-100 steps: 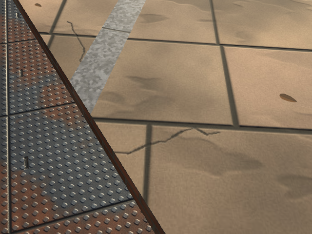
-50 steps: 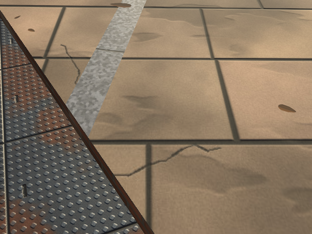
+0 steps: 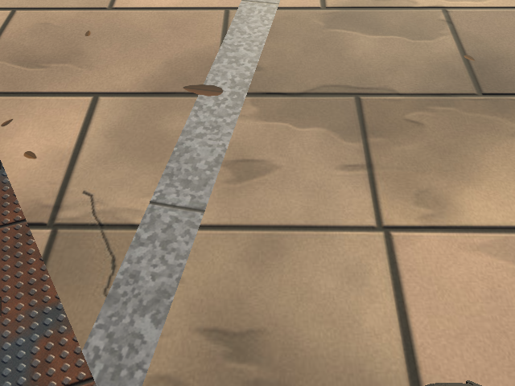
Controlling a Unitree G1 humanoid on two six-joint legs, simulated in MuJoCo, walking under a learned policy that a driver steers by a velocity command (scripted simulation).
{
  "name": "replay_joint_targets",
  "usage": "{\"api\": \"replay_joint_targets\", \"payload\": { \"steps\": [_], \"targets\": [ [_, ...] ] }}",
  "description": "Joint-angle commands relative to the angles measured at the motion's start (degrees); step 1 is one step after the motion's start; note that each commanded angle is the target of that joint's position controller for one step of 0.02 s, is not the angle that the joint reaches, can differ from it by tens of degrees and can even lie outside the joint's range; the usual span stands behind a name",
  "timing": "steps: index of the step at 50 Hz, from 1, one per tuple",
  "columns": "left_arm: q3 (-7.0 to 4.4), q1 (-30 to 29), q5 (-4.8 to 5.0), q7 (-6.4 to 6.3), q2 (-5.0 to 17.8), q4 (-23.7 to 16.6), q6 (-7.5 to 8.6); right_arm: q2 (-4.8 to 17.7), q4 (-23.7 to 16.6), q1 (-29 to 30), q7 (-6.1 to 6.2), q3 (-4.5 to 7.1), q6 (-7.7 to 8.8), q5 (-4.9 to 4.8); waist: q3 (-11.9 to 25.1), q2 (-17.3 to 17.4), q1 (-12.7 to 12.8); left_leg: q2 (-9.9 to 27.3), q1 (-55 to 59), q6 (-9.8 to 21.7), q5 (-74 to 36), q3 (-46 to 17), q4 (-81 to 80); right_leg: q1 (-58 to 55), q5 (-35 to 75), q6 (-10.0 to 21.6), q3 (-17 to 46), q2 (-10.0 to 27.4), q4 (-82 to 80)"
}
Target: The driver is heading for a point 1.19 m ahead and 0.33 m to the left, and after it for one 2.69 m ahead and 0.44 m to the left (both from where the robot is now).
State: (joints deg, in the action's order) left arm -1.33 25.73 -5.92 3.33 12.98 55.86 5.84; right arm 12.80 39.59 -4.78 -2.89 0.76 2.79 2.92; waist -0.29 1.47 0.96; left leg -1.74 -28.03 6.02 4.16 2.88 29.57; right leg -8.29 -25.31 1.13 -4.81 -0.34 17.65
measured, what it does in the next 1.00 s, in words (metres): walks ahead: right foot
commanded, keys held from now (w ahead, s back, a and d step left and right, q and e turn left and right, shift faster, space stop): w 0.64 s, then w+q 0.36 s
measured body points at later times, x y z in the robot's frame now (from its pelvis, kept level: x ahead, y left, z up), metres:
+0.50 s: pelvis +0.31 +0.00 +0.00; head +0.34 +0.00 +0.45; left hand +0.57 +0.19 -0.06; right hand +0.24 -0.24 -0.14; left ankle +0.12 +0.08 -0.72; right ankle +0.49 -0.10 -0.71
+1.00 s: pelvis +0.58 +0.00 +0.02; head +0.61 +0.01 +0.47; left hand +0.55 +0.28 -0.12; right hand +0.81 -0.20 -0.08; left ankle +0.74 +0.18 -0.68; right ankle +0.48 -0.10 -0.72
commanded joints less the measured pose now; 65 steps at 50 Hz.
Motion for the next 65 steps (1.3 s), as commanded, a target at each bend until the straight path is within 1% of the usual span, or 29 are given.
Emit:
{"api": "replay_joint_targets", "payload": {
  "steps": [1,2,3,4,5,7,12,18,19,20,23,26,27,28,29,30,32,36,44,49,52,54,55,56,57,58,59,60,65],
  "targets": [
    [1.98,15.59,-2.68,2.78,-0.1,-2.37,1.34,11.49,5.74,-30.43,1.29,3.62,1.99,-0.23,26.85,12.88,-7.59,17.12,64.75,21.49,-3.09,-35.35,-2.11,40.74,0.24,0.83,5.89,-6.11,46.47],
    [0.01,0.29,0.98,3.56,5.43,-4.37,1.01,10.44,9.0,-35.12,2.28,4.38,2.98,0.99,13.25,3.31,-13.99,18.07,55.81,17.3,9.17,-44.45,-11.71,53.83,-1.51,2.53,15.04,-5.63,64.22],
    [-0.42,-4.73,2.21,2.52,6.03,-5.8,1.5,12.01,10.05,-27.99,2.51,4.98,3.87,0.84,2.09,0.58,-10.63,18.87,43.02,13.78,15.1,-40.35,-13.9,59.47,4.96,4.4,17.56,-1.61,69.3],
    [-0.92,-6.59,1.6,1.04,7.72,-6.54,1.81,8.17,9.31,-20.84,2.53,3.98,4.0,1.22,-0.99,-2.12,-7.28,17.94,32.38,13.35,11.49,-34.9,-16.47,57.28,10.73,5.45,17.77,1.83,66.7],
    [-0.31,-7.26,0.08,0.15,6.27,-7.36,1.66,2.52,9.76,-17.82,2.4,1.91,4.06,0.96,1.0,-2.21,-3.96,16.64,26.97,12.97,5.71,-29.43,-17.75,54.03,14.31,6.17,17.27,3.88,65.44],
    [0.68,-9.53,0.21,0.27,2.97,-8.97,0.33,-3.4,9.7,-13.72,2.71,-0.33,4.18,0.66,2.46,-0.66,-0.36,14.87,19.98,11.7,0.06,-22.64,-19.57,52.21,14.58,5.98,14.2,5.85,66.02],
    [1.13,-17.07,1.12,0.56,2.51,-12.07,-0.71,1.01,10.56,-17.12,1.89,-0.57,6.84,2.58,0.82,0.37,-1.3,8.44,10.94,9.17,-9.68,-10.25,-20.93,53.11,28.01,2.69,7.19,7.21,46.62],
    [-0.02,-29.02,2.31,0.86,3.28,-15.8,-3.38,5.56,14.98,-28.52,-1.44,0.37,6.37,0.12,-2.81,1.84,-4.54,12.3,24.36,7.08,-23.57,-9.93,-19.25,51.48,33.05,0.26,4.18,3.91,21.78],
    [0.43,-36.56,9.43,-1.07,3.12,-18.01,-1.27,7.13,14.64,-27.37,2.14,1.19,4.04,-5.97,-5.7,-1.68,-7.62,13.5,27.89,4.13,-19.06,-10.38,-21.72,54.12,30.63,0.3,2.59,2.82,17.58],
    [0.8,-38.51,10.21,-1.57,1.97,-18.9,-0.07,7.22,15.36,-28.09,3.61,0.88,3.01,-5.91,-6.4,-1.47,-7.35,13.65,31.05,2.77,-17.3,-10.36,-21.21,54.17,29.71,0.42,3.18,2.48,13.1],
    [-0.52,-32.76,8.64,-1.52,4.33,-17.57,1.02,8.54,15.9,-26.04,4.61,1.9,1.46,-3.33,-2.33,4.25,-3.04,14.16,36.57,1.69,-32.88,-8.21,-15.38,44.27,28.54,2.16,3.48,0.4,8.47],
    [-3.45,-11.98,7.57,-2.44,10.43,-11.18,0.68,7.33,13.13,-19.62,3.75,2.01,0.52,-2.3,10.28,6.07,7.14,10.69,30.3,-0.42,-42.22,-6.14,6.31,15.7,28.19,6.67,4.91,0.39,10.05],
    [-4.17,-1.72,6.68,-2.97,14.02,-8.92,0.16,5.48,10.96,-18.82,3.61,1.32,0.76,-1.17,17.98,-2.79,9.13,5.42,16.18,-1.47,-17.73,-4.2,23.63,-1.8,31.82,9.42,18.18,11.2,12.77],
    [-4.11,-1.08,5.84,-2.68,14.72,-8.34,0.18,-3.2,12.22,-30.22,2.31,-0.9,1.79,-2.33,24.75,-18.57,3.05,-4.28,-6.76,-5.16,27.82,-7.78,44.83,-19.82,23.42,21.74,44.92,23.56,7.36],
    [-3.22,-3.64,6.52,-2.78,9.33,-8.63,-0.27,3.19,12.7,-26.53,1.94,0.3,3.04,-3.78,21.11,-11.01,5.48,-0.89,-12.69,-3.87,26.15,-12.37,51.19,-14.48,10.37,19.47,46.7,20.39,1.54],
    [-2.68,-9.82,6.86,-3.09,7.66,-9.65,-0.21,7.25,9.83,-18.42,1.84,1.48,3.85,-5.03,11.06,-7.24,4.46,1.78,-14.4,-3.45,19.73,-11.05,50.48,-3.27,9.23,16.45,36.85,18.19,-1.29],
    [-1.82,-15.82,5.93,-2.73,6.27,-10.01,0.38,8.31,7.35,-12.58,2.92,2.26,4.02,-4.15,3.91,-0.43,0.44,6.05,-9.84,-4.18,12.17,-8.52,45.8,13.01,20.29,14.73,26.68,14.64,-5.81],
    [-1.65,-14.21,5.76,-2.06,6.05,-7.05,1.64,5.25,7.14,-15.56,3.53,2.19,1.39,-4.32,1.71,-3.82,-2.74,9.68,-7.38,-5.35,10.02,-8.18,38.62,20.55,25.52,13.52,15.47,11.59,-9.58],
    [-2.36,-9.87,5.82,-3.56,10.47,-4.6,0.85,5.06,1.62,-1.6,2.62,2.13,1.13,-4.29,-0.94,-3.04,2.15,8.64,-11.57,-5.2,-10.3,-6.68,14.29,15.05,32.18,8.82,4.08,10.74,-11.01],
    [-2.68,-5.5,6.12,-3.78,11.5,-2.42,-1.06,4.13,-3.47,6.48,0.84,1.7,1.11,-4.48,-3.04,-2.65,5.03,7.41,-16.43,-3.88,-5.98,-3.71,7.28,2.98,36.96,8.19,1.59,14.36,-6.95],
    [-3.14,-7.02,6.45,-4.16,12.91,-3.1,-2.42,5.1,-5.59,5.72,-0.33,2.3,0.98,-4.32,-1.51,-4.7,2.74,4.23,-11.45,-1.57,2.9,0.44,5.45,0.17,54.18,6.77,-0.81,15.4,0.45],
    [-3.69,-8.69,6.63,-4.9,14.38,-4.18,-3.23,7.89,-4.47,-2.8,-0.47,4.02,0.66,-4.21,3.75,-6.9,-2.45,-0.13,1.35,1.0,6.58,3.46,3.99,1.7,70.83,5.35,-3.11,14.64,13.3],
    [-3.59,-9.65,6.68,-5.22,14.06,-5.05,-3.37,11.19,-2.15,-12.64,0.12,5.92,0.58,-4.39,8.51,-5.18,-7.49,-0.93,16.07,3.46,2.04,1.52,-0.7,8.53,66.19,3.3,-4.71,12.37,25.87],
    [-2.41,-8.74,4.98,-5.07,11.12,-7.02,-2.29,16.97,-0.58,-21.25,1.58,7.67,-0.11,-4.23,14.93,3.59,-9.51,10.78,35.03,7.76,-2.71,-15.29,0.15,25.25,40.2,1.13,-5.65,8.34,44.48],
    [-0.52,-5.76,4.89,-3.65,5.44,-9.49,0.13,19.07,-2.34,-18.27,1.55,7.49,0.4,-4.0,21.18,14.92,-4.41,22.67,52.15,19.58,2.97,-47.9,-8.57,49.34,-5.82,-1.4,2.73,-4.23,62.49],
    [-1.96,-11.15,6.44,-2.4,11.1,-10.06,2.44,14.05,-2.32,-19.42,1.61,6.31,0.34,-3.43,21.01,7.58,-8.1,20.84,51.87,17.04,6.38,-45.03,-10.92,55.8,-3.94,-0.09,11.52,0.03,64.8],
    [-1.98,-15.58,7.95,-2.03,11.26,-12.14,3.29,11.57,-2.63,-16.75,1.81,5.64,0.54,-3.23,13.43,4.71,-7.29,18.43,44.63,14.44,3.4,-35.74,-11.07,57.38,0.75,0.7,10.47,2.23,62.47],
    [-1.84,-15.92,7.07,-2.38,10.11,-12.2,3.22,10.6,-3.26,-12.86,1.68,5.3,0.72,-3.51,8.07,-2.27,-3.98,15.89,34.76,12.58,-2.9,-29.3,-12.18,54.52,4.22,0.38,9.89,4.6,56.66],
    [-2.55,-14.79,4.85,-3.29,8.62,-14.09,-0.02,10.37,-4.97,-8.89,2.4,4.98,1.23,-3.56,2.93,0.22,0.8,10.44,15.39,11.68,-12.86,-19.9,-16.63,45.22,10.94,-4.12,8.1,6.1,42.05]
  ]
}}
